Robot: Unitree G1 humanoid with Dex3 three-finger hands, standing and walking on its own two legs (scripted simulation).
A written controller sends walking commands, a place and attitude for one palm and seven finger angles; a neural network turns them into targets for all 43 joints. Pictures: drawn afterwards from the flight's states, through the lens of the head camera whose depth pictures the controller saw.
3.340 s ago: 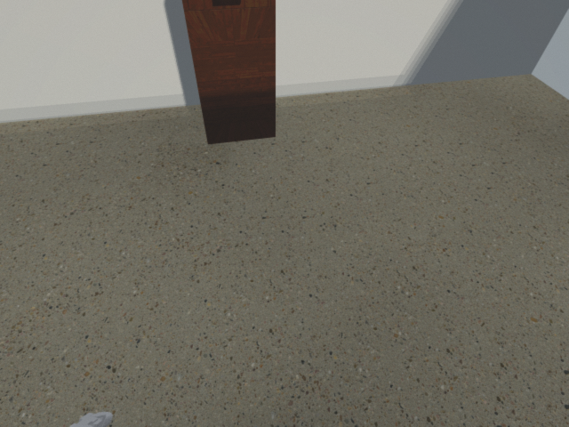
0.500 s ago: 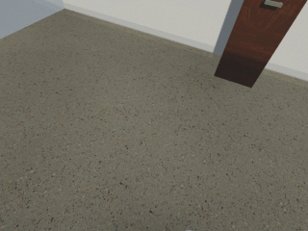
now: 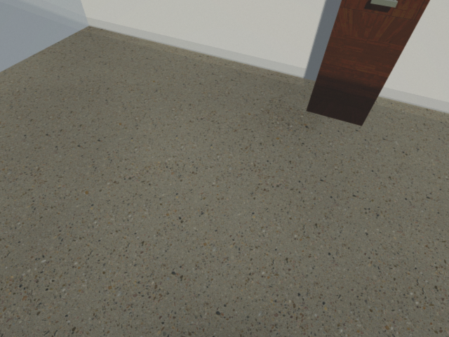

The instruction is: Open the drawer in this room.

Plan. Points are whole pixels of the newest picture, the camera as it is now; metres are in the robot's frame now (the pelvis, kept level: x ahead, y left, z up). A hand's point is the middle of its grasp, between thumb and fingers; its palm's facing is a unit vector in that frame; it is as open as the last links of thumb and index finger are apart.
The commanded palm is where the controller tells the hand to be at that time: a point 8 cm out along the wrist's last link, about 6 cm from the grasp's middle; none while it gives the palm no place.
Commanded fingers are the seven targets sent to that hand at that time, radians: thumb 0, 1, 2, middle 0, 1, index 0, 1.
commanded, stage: turn or walk to find it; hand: left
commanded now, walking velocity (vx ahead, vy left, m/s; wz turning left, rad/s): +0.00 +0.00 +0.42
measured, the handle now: (384, 0) +1.67 -0.69 +0.02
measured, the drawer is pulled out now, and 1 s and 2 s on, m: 0.00 0.00 0.00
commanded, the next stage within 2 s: stand and wait in 0.78 s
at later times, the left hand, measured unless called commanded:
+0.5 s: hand out of the picture +0.04 +0.19 -0.17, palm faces -0.06 -0.96 -0.27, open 7.4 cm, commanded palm none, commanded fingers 0.00 0.90 0.90 -0.20 -0.30 -0.20 -0.30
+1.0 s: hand out of the picture +0.13 +0.20 -0.19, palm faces -0.16 -0.98 -0.14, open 7.4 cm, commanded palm none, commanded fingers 0.00 0.90 0.90 -0.20 -0.30 -0.20 -0.30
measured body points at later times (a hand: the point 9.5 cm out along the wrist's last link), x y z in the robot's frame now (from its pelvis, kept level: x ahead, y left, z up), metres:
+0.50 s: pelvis +0.00 -0.01 -0.02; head +0.02 -0.04 +0.43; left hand +0.04 +0.24 -0.15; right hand +0.02 -0.25 -0.18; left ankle -0.03 +0.13 -0.72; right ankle +0.00 -0.09 -0.74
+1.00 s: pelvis +0.14 +0.02 -0.01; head +0.17 +0.04 +0.44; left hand +0.14 +0.25 -0.18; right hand +0.20 -0.23 -0.13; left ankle +0.22 +0.10 -0.74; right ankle +0.00 -0.08 -0.72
